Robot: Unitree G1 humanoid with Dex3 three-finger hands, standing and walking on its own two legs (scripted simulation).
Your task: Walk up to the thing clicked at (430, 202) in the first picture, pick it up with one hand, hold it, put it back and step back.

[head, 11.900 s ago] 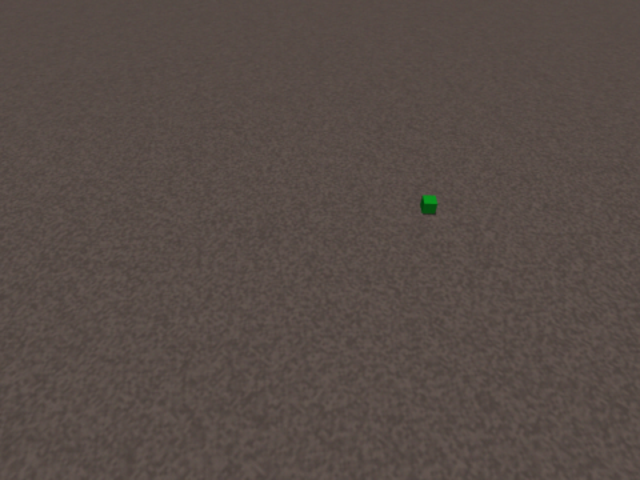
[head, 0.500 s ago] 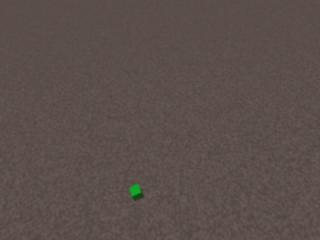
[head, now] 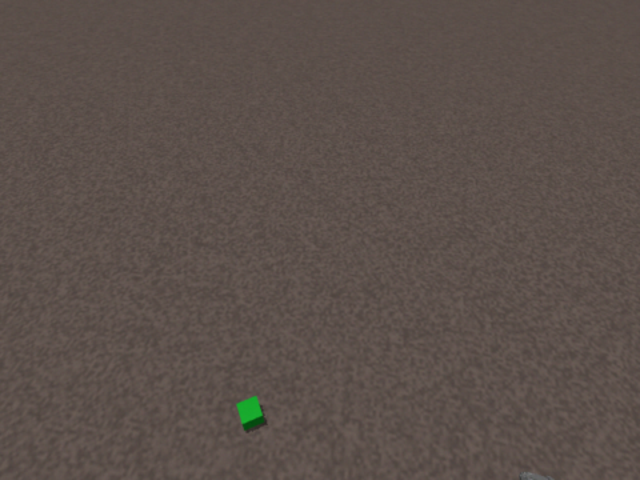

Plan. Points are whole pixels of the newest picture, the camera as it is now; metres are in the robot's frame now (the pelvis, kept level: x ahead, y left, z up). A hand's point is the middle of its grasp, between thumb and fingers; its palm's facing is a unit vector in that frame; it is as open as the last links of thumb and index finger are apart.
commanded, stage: walk up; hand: left
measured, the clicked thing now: (250, 413) +0.44 +0.21 -0.73
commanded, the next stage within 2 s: none
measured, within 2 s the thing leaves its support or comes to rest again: neither
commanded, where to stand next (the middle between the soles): +0.05 -0.02 m, yaw -1 degrees
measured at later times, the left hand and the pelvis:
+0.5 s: hand out of the picture +0.12 +0.24 -0.13, palm faces -0.03 -0.94 -0.34, open 7.4 cm; pelvis +0.02 -0.01 +0.02, yaw +0 degrees
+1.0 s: hand out of the picture +0.09 +0.25 -0.14, palm faces -0.02 -0.94 -0.33, open 7.4 cm; pelvis +0.02 +0.00 +0.02, yaw +0 degrees
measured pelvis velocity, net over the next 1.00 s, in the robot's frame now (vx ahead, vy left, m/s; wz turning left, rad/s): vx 0.02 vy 0.00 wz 0.00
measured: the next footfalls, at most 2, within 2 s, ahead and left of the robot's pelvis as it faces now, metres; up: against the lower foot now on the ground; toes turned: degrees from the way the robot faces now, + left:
left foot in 1.78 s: -0.02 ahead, +0.13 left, +0.00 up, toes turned +4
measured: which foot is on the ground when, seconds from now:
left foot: down 0.00-1.00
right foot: down 0.00-1.00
